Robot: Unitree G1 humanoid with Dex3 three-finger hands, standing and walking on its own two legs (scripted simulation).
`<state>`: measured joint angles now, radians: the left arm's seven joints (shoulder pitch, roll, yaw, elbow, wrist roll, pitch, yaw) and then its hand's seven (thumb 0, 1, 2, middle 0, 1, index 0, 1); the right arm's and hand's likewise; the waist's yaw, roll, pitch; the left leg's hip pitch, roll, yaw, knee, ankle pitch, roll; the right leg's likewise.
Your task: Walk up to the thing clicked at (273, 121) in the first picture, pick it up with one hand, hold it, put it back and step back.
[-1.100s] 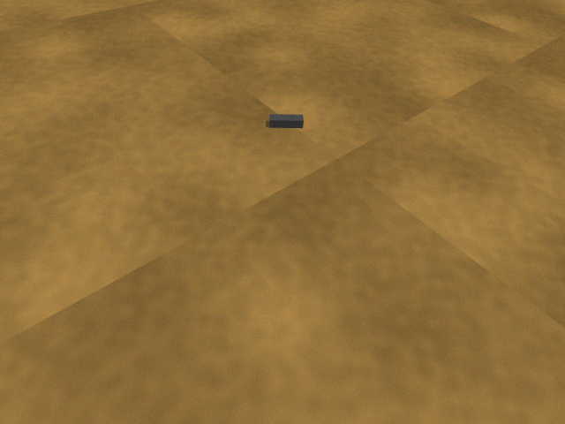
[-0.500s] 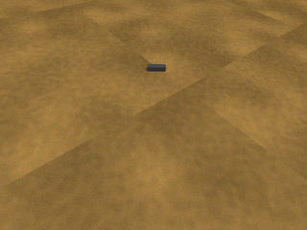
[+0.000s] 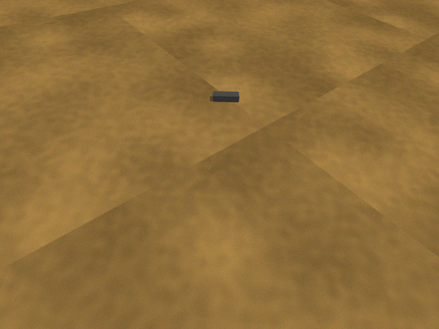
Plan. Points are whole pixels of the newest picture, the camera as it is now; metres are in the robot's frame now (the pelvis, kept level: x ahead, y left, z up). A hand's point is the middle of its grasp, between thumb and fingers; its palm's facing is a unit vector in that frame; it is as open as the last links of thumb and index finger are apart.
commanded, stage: stand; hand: left
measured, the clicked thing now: (225, 96) +1.86 -0.12 -0.76
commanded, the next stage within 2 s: walk up in 0.02 s
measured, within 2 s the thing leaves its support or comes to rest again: neither
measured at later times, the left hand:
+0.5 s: hand (132, 302) +0.21 +0.16 -0.14, palm faces +0.03 -0.91 -0.41, open 7.4 cm
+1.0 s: hand (163, 231) +0.40 +0.13 -0.18, palm faces +0.01 -0.94 -0.34, open 7.4 cm
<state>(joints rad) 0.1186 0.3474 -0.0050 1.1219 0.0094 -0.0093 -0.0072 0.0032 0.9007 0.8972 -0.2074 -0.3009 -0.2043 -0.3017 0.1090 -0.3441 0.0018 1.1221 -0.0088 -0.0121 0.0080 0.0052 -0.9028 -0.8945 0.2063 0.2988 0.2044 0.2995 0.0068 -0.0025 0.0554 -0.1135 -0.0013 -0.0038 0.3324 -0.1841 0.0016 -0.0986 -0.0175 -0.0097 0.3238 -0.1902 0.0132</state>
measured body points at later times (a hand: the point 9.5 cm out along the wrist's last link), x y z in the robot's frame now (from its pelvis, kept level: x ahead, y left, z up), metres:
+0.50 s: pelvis +0.13 -0.13 -0.03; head +0.11 -0.15 +0.42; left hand +0.21 +0.21 -0.11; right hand +0.17 -0.47 -0.16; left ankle +0.07 +0.03 -0.68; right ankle +0.18 -0.23 -0.75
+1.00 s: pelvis +0.39 -0.14 -0.03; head +0.43 -0.13 +0.42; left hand +0.40 +0.18 -0.15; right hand +0.53 -0.46 -0.12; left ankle +0.45 -0.01 -0.75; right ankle +0.23 -0.24 -0.67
